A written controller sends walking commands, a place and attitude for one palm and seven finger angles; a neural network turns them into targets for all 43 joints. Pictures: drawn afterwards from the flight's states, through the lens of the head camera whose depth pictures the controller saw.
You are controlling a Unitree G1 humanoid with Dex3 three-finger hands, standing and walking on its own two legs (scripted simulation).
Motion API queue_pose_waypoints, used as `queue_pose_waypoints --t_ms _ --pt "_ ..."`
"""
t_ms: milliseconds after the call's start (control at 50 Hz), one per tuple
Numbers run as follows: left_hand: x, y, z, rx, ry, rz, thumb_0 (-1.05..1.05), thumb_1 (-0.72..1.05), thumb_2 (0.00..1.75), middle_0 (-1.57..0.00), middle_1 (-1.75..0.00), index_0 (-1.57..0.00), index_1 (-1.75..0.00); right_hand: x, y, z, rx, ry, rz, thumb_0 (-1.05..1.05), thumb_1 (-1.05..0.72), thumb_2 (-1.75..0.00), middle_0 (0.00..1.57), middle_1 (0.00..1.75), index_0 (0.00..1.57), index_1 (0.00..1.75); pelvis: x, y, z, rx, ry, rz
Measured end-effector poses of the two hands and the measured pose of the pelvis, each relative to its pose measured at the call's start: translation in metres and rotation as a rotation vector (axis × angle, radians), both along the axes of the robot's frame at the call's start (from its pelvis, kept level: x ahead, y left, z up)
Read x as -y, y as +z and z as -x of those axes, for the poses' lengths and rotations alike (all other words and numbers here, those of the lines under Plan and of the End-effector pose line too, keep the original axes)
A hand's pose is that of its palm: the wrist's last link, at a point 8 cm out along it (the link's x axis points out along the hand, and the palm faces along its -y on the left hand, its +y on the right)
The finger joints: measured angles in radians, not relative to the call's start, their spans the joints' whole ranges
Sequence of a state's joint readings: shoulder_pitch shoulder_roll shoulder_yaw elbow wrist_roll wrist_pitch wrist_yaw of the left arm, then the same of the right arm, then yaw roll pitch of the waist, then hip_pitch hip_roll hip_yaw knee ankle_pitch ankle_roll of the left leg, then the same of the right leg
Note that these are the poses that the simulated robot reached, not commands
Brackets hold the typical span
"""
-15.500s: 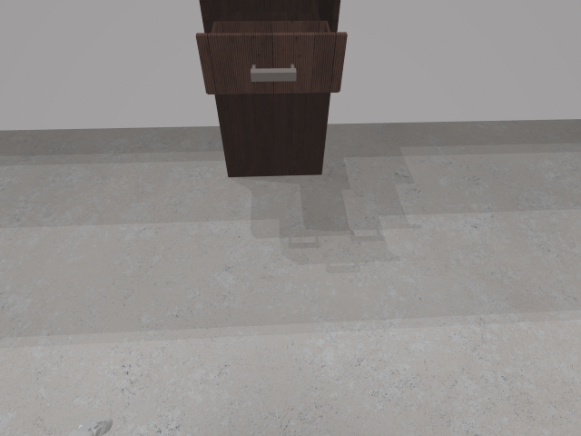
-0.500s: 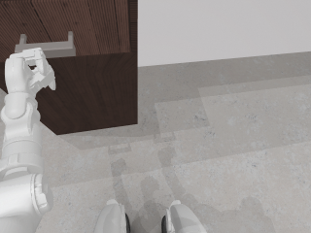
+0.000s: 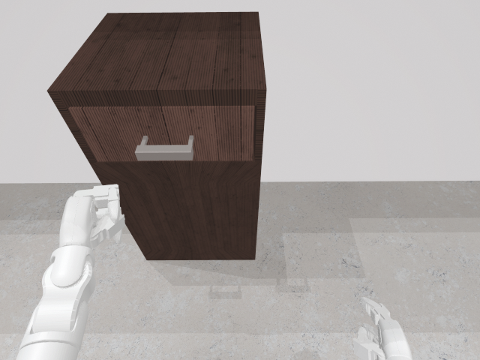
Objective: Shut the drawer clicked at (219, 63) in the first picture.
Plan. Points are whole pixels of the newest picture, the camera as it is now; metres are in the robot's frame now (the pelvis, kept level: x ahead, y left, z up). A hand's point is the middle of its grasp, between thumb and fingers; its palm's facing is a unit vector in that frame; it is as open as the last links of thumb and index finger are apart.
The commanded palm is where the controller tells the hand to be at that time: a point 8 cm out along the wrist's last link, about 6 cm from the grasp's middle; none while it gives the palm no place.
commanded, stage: draw the hand back to the body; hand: left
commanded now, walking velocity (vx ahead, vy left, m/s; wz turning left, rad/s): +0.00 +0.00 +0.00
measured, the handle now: (166, 146) +0.59 +0.22 -0.02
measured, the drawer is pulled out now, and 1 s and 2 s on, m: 0.00 0.00 0.00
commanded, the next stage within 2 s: step back with the hand held close in 0.70 s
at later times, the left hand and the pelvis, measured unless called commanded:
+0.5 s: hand (50, 268) +0.19 +0.23 +0.17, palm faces +0.37 -0.84 -0.38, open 3.3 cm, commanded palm +0.13 +0.27 +0.19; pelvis +0.00 -0.01 +0.02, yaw +0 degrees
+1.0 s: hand (34, 272) +0.18 +0.24 +0.18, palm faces +0.35 -0.82 -0.45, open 3.3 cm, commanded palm +0.12 +0.27 +0.19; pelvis -0.01 -0.01 +0.02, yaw +0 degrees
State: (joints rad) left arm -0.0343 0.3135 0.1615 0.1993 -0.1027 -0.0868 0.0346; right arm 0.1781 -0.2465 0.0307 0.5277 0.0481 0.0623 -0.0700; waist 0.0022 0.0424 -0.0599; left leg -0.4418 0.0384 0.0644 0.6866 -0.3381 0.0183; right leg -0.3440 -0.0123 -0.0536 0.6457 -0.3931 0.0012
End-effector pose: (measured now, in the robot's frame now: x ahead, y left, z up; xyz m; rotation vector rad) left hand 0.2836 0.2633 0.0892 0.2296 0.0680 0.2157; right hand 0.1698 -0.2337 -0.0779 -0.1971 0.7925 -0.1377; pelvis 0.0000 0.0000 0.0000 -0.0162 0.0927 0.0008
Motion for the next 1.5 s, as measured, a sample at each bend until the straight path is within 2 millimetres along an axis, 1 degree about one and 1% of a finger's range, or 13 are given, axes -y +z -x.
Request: queue_pose_waypoints --t_ms 100,200,380,580,660,780,840,920,1020,1120,1240,1400,1500 --pt "-0.006 0.022 0.028 0.012 0.08 -0.039 0.02 0.9 0.9 -1.4 -1.6 -1.4 -1.6 -0.011 0.014 -0.015 0.051 0.052 -0.009 0.01 -0.9 -0.9 0.2 0.3 0.2 0.3 0.003 0.01 0.0 0.061 0.005 -0.007" --pt "-0.004 0.045 0.056 0.058 0.1 -0.07 0.02 0.9 0.9 -1.4 -1.6 -1.4 -1.6 -0.015 0.021 -0.02 0.083 0.087 -0.018 0.01 -0.9 -0.9 0.2 0.3 0.21 0.3 0.005 0.017 -0.001 0.106 0.004 -0.012" --pt "-0.002 0.073 0.102 0.106 0.122 -0.134 0.02 0.9 0.9 -1.4 -1.6 -1.4 -1.6 -0.007 0.022 -0.015 0.086 0.095 -0.014 0.01 -0.9 -0.9 0.2 0.3 0.21 0.3 0.011 0.022 -0.001 0.149 0.003 -0.014" --pt "0.0 0.111 0.15 0.182 0.143 -0.263 0.02 0.9 0.9 -1.4 -1.6 -1.4 -1.6 0.003 0.021 -0.01 0.116 0.081 -0.011 0.02 -0.9 -0.9 0.2 0.3 0.2 0.3 0.014 0.022 -0.002 0.162 0.003 -0.01" --pt "-0.002 0.107 0.156 0.181 0.167 -0.255 0.02 0.9 0.9 -1.4 -1.6 -1.4 -1.6 0.003 0.02 -0.01 0.121 0.084 -0.007 0.02 -0.9 -0.9 0.2 0.3 0.2 0.3 0.015 0.021 0.001 0.168 0.01 -0.009" --pt "-0.002 0.098 0.152 0.171 0.175 -0.219 0.02 0.9 0.9 -1.4 -1.6 -1.41 -1.6 0.001 0.022 -0.009 0.135 0.089 -0.001 0.02 -0.9 -0.9 0.2 0.3 0.2 0.3 0.015 0.021 0.003 0.173 0.009 -0.01" --pt "-0.001 0.099 0.149 0.18 0.161 -0.217 0.02 0.9 0.9 -1.4 -1.6 -1.4 -1.6 -0.001 0.024 -0.009 0.143 0.089 -0.001 0.02 -0.9 -0.9 0.2 0.3 0.2 0.3 0.015 0.022 0.003 0.175 0.007 -0.009" --pt "-0.007 0.108 0.144 0.212 0.133 -0.276 0.02 0.89 0.9 -1.4 -1.6 -1.41 -1.6 -0.001 0.026 -0.007 0.12 0.082 0.004 0.02 -0.9 -0.9 0.2 0.3 0.21 0.3 0.013 0.021 0.004 0.143 0.006 0.001" --pt "-0.012 0.105 0.139 0.169 0.083 -0.305 0.02 0.9 0.9 -1.4 -1.6 -1.4 -1.6 0.003 0.024 0.003 0.068 0.032 0.018 0.02 -0.9 -0.9 0.2 0.3 0.21 0.3 0.004 0.022 0.009 0.106 -0.006 -0.001" --pt "-0.016 0.098 0.141 0.115 0.033 -0.315 0.02 0.89 0.9 -1.4 -1.6 -1.4 -1.6 0.004 0.02 0.019 0.017 -0.013 0.037 0.02 -0.9 -0.9 0.2 0.3 0.2 0.3 -0.005 0.021 0.017 0.085 -0.013 -0.003" --pt "-0.025 0.104 0.157 0.14 0.015 -0.351 0.02 0.89 0.9 -1.4 -1.6 -1.4 -1.59 -0.004 0.019 0.039 0.002 -0.018 0.047 0.02 -0.9 -0.9 0.2 0.3 0.2 0.3 -0.012 0.018 0.034 0.079 -0.013 -0.003" --pt "-0.031 0.104 0.191 0.188 0.041 -0.366 0.02 0.89 0.9 -1.4 -1.6 -1.4 -1.59 -0.017 0.017 0.062 0.036 0.007 0.037 0.02 -0.9 -0.9 0.2 0.3 0.21 0.3 -0.016 0.013 0.063 0.081 0.003 0.01" --pt "-0.033 0.102 0.212 0.216 0.057 -0.369 0.02 0.89 0.9 -1.4 -1.6 -1.4 -1.59 -0.02 0.015 0.077 0.05 0.027 0.046 0.02 -0.9 -0.9 0.2 0.3 0.21 0.3 -0.016 0.01 0.08 0.084 0.014 0.022"
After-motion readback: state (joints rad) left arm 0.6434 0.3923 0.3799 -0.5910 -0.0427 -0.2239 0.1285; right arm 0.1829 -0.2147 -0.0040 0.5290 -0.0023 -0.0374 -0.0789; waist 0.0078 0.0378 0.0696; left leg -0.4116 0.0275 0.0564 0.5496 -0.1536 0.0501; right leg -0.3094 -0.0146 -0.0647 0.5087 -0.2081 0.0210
